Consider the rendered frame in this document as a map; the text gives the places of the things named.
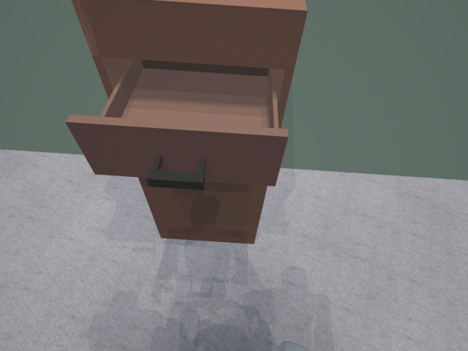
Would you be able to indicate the drawer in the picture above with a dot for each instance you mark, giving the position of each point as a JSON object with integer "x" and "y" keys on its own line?
{"x": 185, "y": 111}

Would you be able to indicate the handle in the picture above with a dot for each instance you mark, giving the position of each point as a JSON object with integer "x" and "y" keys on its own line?
{"x": 176, "y": 179}

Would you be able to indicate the cabinet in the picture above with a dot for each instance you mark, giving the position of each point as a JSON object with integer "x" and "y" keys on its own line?
{"x": 244, "y": 33}

